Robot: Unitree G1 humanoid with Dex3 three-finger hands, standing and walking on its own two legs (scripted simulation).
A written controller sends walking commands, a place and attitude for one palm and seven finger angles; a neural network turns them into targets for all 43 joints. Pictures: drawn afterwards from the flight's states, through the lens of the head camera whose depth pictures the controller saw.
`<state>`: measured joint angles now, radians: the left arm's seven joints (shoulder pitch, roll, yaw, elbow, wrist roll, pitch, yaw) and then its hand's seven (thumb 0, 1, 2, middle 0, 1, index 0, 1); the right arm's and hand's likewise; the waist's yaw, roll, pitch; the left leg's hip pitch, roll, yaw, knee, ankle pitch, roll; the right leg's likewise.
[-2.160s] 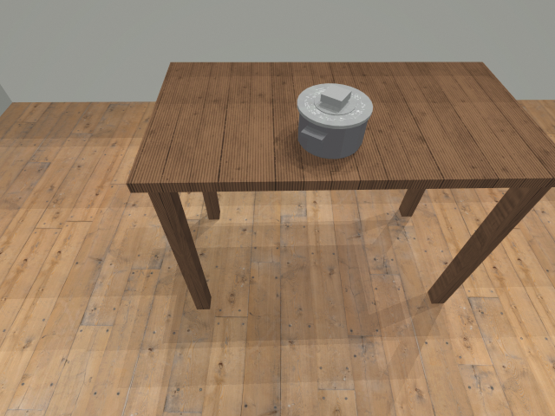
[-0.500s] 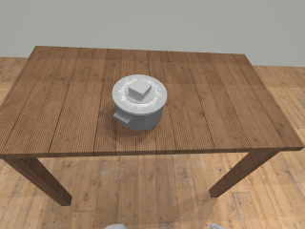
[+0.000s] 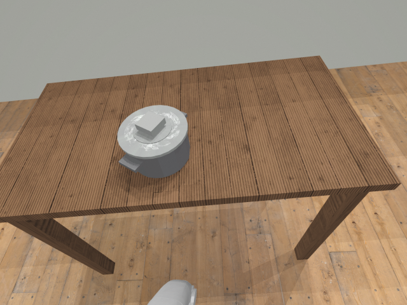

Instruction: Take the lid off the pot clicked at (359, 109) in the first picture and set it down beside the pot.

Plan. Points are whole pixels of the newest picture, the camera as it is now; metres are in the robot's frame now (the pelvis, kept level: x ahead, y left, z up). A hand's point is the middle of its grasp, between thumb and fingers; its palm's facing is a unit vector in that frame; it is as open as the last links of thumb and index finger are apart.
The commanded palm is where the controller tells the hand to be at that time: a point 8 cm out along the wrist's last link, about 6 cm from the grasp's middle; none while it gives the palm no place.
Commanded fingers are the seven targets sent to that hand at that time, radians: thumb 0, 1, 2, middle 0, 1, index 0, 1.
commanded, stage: come to a stop and stand still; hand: left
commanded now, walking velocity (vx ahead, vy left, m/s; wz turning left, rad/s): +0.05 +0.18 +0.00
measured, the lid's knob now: (150, 123) +0.48 +0.16 +0.07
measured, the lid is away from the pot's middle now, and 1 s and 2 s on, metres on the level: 0.00 0.00 0.00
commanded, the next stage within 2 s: look again from close up in 1.24 s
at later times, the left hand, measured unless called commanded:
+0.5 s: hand out of the picture -0.03 +0.27 -0.18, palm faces +0.09 -0.98 -0.17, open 7.4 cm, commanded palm none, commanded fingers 0.00 0.90 0.90 -0.20 -0.30 -0.20 -0.30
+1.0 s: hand out of the picture +0.05 +0.24 -0.17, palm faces +0.02 -0.98 -0.22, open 7.2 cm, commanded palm none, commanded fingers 0.00 0.90 0.90 -0.20 -0.30 -0.20 -0.30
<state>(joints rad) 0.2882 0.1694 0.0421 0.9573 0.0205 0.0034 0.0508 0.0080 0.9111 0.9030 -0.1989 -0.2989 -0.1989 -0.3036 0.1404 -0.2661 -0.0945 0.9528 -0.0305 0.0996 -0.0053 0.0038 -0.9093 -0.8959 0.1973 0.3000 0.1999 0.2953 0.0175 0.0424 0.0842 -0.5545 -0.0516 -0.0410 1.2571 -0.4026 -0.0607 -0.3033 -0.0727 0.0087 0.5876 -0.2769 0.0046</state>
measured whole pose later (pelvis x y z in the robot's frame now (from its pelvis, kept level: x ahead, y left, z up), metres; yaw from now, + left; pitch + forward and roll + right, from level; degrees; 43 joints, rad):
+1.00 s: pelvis +0.01 +0.06 +0.00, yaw +0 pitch +1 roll +0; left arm 0.24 0.16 0.02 1.10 0.00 -0.03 0.05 0.01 0.95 0.90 -0.20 -0.30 -0.20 -0.30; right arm 0.37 -0.08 -0.01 1.17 -0.01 -0.03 -0.04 0.00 -0.91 -0.90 0.20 0.30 0.20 0.30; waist -0.04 0.01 -0.01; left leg -0.14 0.00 0.03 0.44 -0.32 0.01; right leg -0.19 0.00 -0.01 0.45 -0.28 0.00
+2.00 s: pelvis -0.05 +0.06 +0.00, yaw +1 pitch -2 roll +1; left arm 0.27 0.18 -0.01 1.06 0.00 -0.02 0.04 0.01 0.91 0.90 -0.20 -0.30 -0.20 -0.30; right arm 0.24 -0.18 -0.02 1.08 -0.02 0.00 -0.01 0.00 -0.91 -0.90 0.20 0.30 0.20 0.30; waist 0.00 0.02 0.03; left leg -0.20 -0.02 0.02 0.47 -0.24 0.02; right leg -0.24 -0.03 -0.02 0.50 -0.23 0.00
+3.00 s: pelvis -0.06 +0.06 +0.00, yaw +1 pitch -1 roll +1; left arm 0.33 0.14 0.00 1.09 0.02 -0.02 0.04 0.01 0.91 0.90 -0.20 -0.30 -0.20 -0.30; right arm 0.32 -0.11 -0.03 1.12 -0.02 -0.01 -0.01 0.00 -0.91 -0.90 0.20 0.30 0.20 0.30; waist -0.01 0.01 0.01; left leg -0.23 -0.02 0.02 0.48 -0.23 0.02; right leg -0.28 -0.02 -0.02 0.51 -0.22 0.00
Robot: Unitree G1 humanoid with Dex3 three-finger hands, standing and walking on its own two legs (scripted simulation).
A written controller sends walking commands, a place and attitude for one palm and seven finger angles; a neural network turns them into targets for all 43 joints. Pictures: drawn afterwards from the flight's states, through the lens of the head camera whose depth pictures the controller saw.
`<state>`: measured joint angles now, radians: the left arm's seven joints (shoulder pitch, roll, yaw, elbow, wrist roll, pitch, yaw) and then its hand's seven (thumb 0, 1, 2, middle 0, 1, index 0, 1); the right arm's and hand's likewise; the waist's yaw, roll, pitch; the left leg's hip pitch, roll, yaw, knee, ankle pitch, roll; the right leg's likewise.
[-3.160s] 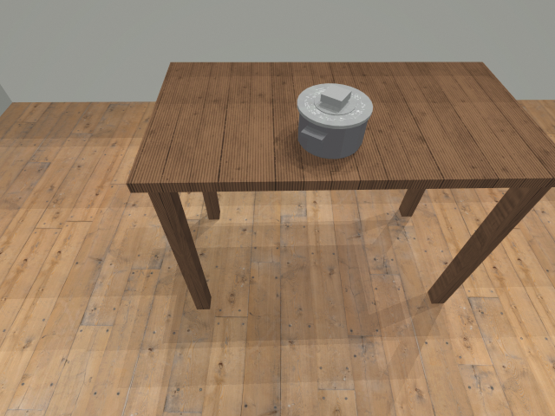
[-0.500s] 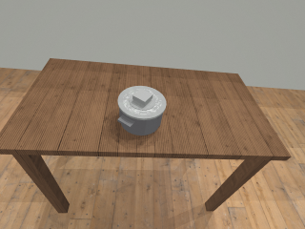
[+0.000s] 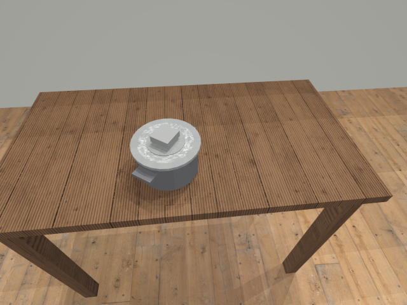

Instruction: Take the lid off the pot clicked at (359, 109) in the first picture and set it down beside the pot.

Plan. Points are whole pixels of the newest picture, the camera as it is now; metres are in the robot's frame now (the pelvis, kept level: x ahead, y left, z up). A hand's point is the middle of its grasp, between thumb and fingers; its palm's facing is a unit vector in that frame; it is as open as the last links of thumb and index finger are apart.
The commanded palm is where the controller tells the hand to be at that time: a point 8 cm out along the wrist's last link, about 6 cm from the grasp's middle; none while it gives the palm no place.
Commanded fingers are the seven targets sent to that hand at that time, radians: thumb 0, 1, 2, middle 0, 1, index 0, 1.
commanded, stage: come to a stop and stand still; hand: left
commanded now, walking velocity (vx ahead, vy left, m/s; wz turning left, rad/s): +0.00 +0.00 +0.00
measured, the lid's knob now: (165, 136) +0.47 +0.11 +0.07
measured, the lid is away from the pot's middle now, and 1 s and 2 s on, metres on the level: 0.00 0.00 0.00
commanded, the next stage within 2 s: look again from close up in 0.24 s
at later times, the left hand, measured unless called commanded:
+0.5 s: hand out of the picture -0.04 +0.15 -0.17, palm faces +0.07 -0.98 -0.17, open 7.4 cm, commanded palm none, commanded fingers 0.00 0.90 0.90 -0.20 -0.30 -0.20 -0.30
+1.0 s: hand out of the picture -0.04 +0.19 -0.17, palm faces +0.04 -0.97 -0.25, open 7.4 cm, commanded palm none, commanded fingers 0.00 0.90 0.90 -0.20 -0.30 -0.20 -0.30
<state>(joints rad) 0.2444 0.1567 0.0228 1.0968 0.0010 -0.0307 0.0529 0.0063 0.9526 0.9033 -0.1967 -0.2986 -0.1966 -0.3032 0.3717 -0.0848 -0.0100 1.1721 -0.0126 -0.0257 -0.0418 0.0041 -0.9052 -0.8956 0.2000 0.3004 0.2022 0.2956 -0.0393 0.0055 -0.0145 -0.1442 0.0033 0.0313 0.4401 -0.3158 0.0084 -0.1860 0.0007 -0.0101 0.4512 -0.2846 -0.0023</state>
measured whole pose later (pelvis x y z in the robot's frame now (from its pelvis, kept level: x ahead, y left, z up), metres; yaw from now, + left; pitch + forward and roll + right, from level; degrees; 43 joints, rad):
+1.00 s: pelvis -0.06 +0.00 +0.00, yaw +1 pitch -2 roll +1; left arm 0.27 0.18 -0.01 1.06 0.00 -0.02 0.04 0.01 0.91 0.90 -0.20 -0.30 -0.20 -0.30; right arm 0.24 -0.18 -0.02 1.08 -0.02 0.00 -0.01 0.00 -0.91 -0.90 0.20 0.30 0.20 0.30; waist 0.00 0.02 0.03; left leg -0.20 -0.02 0.02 0.47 -0.24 0.02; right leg -0.24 -0.03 -0.02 0.50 -0.23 0.00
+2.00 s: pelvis -0.07 +0.00 +0.00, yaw +1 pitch -1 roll +1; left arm 0.33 0.14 0.00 1.09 0.02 -0.02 0.04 0.01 0.91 0.90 -0.20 -0.30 -0.20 -0.30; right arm 0.32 -0.11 -0.03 1.12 -0.02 -0.01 -0.01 0.00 -0.91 -0.90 0.20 0.30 0.20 0.30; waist -0.01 0.01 0.01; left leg -0.23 -0.02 0.02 0.48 -0.23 0.02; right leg -0.28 -0.02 -0.02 0.51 -0.22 0.00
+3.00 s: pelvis +0.03 -0.05 -0.01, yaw +6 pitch -3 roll +1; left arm 0.29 0.12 0.01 1.08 0.01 -0.01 0.05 0.01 0.91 0.90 -0.20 -0.30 -0.20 -0.30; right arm 0.16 -0.14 -0.03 1.07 -0.01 -0.01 -0.05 -0.01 -0.96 -0.90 0.20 0.30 0.20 0.30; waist 0.03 -0.03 0.09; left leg -0.26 -0.03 0.11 0.51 -0.21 0.07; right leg -0.12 -0.02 -0.12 0.53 -0.35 -0.02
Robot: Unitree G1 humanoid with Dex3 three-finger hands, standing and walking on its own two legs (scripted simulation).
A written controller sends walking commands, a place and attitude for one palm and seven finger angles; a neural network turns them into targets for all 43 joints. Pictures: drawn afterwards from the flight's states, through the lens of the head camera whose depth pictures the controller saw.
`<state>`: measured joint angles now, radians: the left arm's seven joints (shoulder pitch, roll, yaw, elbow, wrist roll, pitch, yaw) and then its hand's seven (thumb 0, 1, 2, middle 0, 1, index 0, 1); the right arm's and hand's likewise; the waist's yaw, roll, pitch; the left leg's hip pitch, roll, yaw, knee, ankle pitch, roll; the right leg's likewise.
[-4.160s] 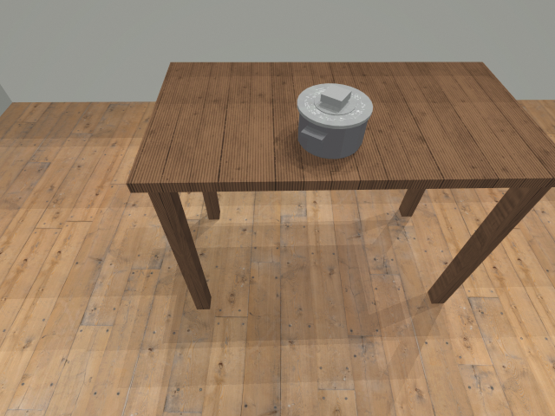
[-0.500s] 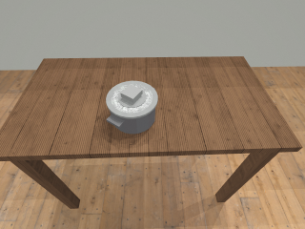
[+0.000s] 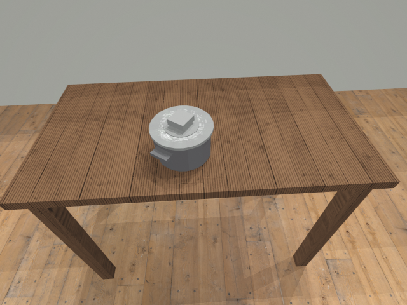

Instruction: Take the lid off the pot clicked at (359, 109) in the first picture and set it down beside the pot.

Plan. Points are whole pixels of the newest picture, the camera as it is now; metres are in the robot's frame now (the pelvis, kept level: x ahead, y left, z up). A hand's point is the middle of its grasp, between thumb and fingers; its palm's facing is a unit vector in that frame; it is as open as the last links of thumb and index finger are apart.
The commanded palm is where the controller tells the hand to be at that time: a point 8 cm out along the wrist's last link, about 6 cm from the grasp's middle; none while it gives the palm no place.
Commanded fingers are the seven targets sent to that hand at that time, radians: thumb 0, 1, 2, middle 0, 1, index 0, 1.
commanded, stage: look again from close up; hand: left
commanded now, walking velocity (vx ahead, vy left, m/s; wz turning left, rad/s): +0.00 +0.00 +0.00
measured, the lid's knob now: (180, 119) +0.54 +0.09 +0.07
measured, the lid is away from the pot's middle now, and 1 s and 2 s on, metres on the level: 0.00 0.00 0.00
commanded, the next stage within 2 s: shuffle to correct the standing spot in 0.76 s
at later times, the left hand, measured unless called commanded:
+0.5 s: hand out of the picture -0.02 +0.18 -0.17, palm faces +0.02 -0.98 -0.21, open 7.4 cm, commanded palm none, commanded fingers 0.00 0.90 0.90 -0.20 -0.30 -0.20 -0.30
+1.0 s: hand out of the picture -0.01 +0.17 -0.17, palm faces +0.04 -0.98 -0.20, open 7.4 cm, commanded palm none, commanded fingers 0.00 0.90 0.90 -0.20 -0.30 -0.20 -0.30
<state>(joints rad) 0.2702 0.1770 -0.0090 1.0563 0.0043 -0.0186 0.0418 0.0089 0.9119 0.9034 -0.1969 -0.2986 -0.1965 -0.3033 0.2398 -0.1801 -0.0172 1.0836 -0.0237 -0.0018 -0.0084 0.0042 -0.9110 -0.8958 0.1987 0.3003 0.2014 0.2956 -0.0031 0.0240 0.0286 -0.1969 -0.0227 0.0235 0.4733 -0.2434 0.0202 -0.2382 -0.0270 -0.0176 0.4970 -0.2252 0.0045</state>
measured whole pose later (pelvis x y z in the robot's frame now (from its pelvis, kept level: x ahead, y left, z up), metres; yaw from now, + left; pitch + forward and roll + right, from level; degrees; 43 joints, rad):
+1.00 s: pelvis -0.01 +0.00 +0.00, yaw +0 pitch -1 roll +1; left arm 0.33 0.14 0.00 1.09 0.02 -0.02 0.04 0.01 0.91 0.90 -0.20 -0.30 -0.20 -0.30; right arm 0.32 -0.11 -0.03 1.12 -0.02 -0.01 -0.01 0.00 -0.91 -0.90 0.20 0.30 0.20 0.30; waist -0.01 0.01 0.01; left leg -0.23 -0.02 0.02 0.48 -0.23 0.02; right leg -0.28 -0.02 -0.02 0.51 -0.22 0.00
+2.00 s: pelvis +0.09 -0.05 +0.00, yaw +5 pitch -3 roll +1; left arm 0.29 0.12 0.01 1.08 0.01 -0.01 0.05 0.01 0.91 0.90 -0.20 -0.30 -0.20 -0.30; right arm 0.16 -0.14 -0.03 1.07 -0.01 -0.01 -0.05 -0.01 -0.96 -0.90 0.20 0.30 0.20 0.30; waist 0.03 -0.03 0.09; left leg -0.26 -0.03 0.11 0.51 -0.21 0.07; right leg -0.12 -0.02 -0.12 0.53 -0.35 -0.02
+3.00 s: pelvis +0.10 -0.02 +0.00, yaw +5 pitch +0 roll -1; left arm 0.37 0.15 -0.02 1.06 0.01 -0.01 0.05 0.01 0.91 0.90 -0.20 -0.30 -0.20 -0.30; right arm 0.25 -0.15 0.00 1.06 -0.01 -0.02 -0.04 0.01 -0.94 -0.90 0.20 0.30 0.20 0.30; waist 0.02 -0.05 0.04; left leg -0.27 -0.05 0.09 0.48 -0.21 0.10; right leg -0.10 -0.03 -0.12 0.43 -0.32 0.01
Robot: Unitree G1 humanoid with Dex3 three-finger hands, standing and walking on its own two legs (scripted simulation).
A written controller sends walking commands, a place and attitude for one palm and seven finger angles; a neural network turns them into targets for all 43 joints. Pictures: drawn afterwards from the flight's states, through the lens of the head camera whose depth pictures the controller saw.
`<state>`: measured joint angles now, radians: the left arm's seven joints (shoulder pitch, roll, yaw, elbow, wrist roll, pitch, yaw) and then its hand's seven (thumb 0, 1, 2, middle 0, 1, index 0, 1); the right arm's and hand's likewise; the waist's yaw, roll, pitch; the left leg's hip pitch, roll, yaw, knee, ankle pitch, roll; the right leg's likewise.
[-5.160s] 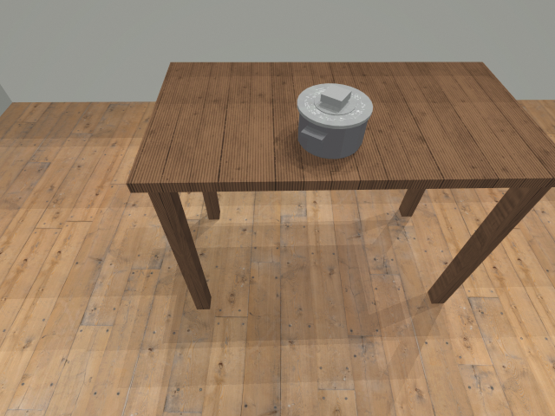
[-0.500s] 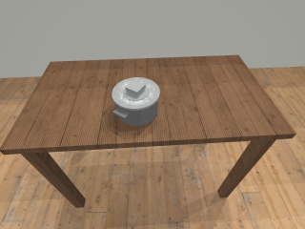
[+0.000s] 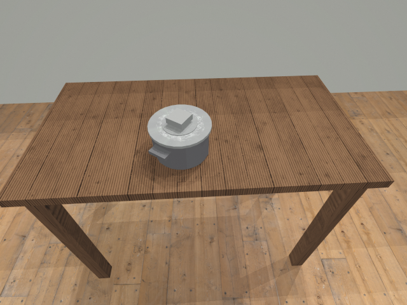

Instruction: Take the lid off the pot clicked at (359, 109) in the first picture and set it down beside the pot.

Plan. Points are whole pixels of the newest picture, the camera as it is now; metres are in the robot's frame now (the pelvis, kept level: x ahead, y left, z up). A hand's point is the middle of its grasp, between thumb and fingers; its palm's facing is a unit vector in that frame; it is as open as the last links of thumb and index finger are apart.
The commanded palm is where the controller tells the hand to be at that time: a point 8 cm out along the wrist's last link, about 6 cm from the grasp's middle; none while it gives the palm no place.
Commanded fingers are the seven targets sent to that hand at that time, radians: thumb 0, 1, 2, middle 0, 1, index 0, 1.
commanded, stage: shuffle to correct the standing spot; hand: left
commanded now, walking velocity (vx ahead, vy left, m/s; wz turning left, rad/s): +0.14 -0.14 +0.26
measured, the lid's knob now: (179, 118) +0.54 +0.10 +0.07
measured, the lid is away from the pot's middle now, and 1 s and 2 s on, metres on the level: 0.00 0.00 0.00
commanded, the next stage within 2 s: come to a stop and stand still in 0.54 s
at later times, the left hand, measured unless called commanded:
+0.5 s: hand out of the picture +0.03 +0.13 -0.19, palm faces +0.14 -0.97 -0.18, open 7.4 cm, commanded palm none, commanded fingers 0.00 0.90 0.90 -0.20 -0.30 -0.20 -0.30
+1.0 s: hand out of the picture +0.08 +0.10 -0.18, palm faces +0.16 -0.97 -0.16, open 7.4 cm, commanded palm none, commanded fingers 0.00 0.90 0.90 -0.20 -0.30 -0.20 -0.30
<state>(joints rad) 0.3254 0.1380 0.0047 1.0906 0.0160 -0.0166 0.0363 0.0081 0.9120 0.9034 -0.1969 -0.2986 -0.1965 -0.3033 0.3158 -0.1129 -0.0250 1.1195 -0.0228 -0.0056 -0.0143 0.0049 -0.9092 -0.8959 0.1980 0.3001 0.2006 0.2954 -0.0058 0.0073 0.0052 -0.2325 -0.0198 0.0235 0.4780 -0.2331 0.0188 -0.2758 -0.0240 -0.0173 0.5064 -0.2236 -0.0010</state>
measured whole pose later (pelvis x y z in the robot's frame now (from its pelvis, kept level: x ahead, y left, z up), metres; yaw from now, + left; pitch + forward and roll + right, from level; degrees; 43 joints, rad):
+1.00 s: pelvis +0.10 -0.05 +0.00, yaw +5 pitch -3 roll +1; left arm 0.29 0.12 0.01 1.08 0.01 -0.01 0.05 0.01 0.91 0.90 -0.20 -0.30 -0.20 -0.30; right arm 0.16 -0.14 -0.03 1.07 -0.01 -0.01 -0.05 -0.01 -0.96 -0.90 0.20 0.30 0.20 0.30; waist 0.03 -0.03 0.09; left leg -0.26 -0.03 0.11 0.51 -0.21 0.07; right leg -0.12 -0.02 -0.12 0.53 -0.35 -0.02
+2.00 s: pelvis +0.11 -0.01 +0.00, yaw +5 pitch +0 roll -1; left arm 0.37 0.15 -0.02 1.06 0.01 -0.01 0.05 0.01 0.91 0.90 -0.20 -0.30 -0.20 -0.30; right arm 0.25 -0.15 0.00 1.06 -0.01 -0.02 -0.04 0.01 -0.94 -0.90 0.20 0.30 0.20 0.30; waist 0.02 -0.05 0.04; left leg -0.27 -0.05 0.09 0.48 -0.21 0.10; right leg -0.10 -0.03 -0.12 0.43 -0.32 0.01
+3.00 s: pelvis +0.09 +0.01 +0.00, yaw +4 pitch +1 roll -1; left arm 0.41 0.11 -0.01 1.12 0.02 -0.01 0.05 0.01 0.91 0.90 -0.19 -0.30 -0.19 -0.30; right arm 0.33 -0.08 -0.01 1.14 -0.01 -0.02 -0.03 0.01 -0.92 -0.90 0.20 0.30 0.20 0.30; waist 0.01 -0.05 0.02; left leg -0.27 -0.09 0.12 0.41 -0.16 0.14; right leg -0.14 -0.06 -0.09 0.42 -0.29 0.03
